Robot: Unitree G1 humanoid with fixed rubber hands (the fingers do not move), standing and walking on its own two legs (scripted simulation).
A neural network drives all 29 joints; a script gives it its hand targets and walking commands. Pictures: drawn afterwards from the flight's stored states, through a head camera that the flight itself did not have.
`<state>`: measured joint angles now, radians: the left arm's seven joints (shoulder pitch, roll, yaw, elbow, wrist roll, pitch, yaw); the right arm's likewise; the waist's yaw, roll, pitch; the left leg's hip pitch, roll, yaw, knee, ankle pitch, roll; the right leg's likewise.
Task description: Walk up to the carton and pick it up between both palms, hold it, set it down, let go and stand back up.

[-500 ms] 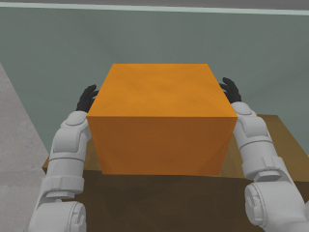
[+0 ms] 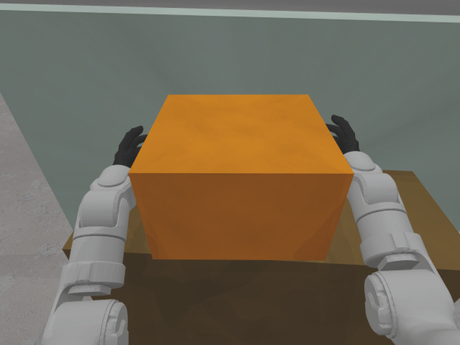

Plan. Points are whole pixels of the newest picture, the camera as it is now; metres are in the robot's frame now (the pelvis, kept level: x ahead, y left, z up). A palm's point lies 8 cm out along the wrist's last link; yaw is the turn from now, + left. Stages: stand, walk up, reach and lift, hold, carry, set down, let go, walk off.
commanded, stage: set down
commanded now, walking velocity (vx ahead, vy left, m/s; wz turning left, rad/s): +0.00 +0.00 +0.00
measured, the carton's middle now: (238, 168) +0.39 +0.00 +0.16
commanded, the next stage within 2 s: none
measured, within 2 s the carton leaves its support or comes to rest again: neither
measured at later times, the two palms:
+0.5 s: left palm (134, 174) +0.38 +0.20 +0.15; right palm (336, 162) +0.41 -0.19 +0.16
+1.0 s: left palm (140, 167) +0.41 +0.20 +0.14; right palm (330, 160) +0.44 -0.19 +0.15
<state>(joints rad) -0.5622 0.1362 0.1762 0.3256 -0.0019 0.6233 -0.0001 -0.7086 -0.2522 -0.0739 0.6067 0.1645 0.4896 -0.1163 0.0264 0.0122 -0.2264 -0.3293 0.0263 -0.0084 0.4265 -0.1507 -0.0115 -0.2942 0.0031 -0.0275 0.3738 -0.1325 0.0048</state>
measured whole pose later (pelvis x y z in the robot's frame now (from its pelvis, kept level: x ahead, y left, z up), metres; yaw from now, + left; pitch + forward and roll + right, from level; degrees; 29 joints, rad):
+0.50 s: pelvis +0.01 +0.00 +0.00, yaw +0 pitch +4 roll -1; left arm -0.57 0.11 0.24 0.38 0.05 0.44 -0.03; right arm -0.72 -0.20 -0.17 0.67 0.16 0.26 -0.09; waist 0.03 0.01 -0.12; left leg -0.32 0.03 -0.01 0.41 -0.15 -0.01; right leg -0.29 0.00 -0.03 0.37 -0.14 0.00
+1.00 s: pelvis +0.04 +0.00 +0.00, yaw +0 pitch +5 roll -1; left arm -0.54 0.11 0.21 0.31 0.04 0.44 -0.01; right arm -0.68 -0.20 -0.16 0.64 0.16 0.21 -0.07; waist 0.02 0.01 -0.10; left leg -0.30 0.03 -0.01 0.40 -0.19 -0.01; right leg -0.26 0.00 -0.03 0.33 -0.16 0.00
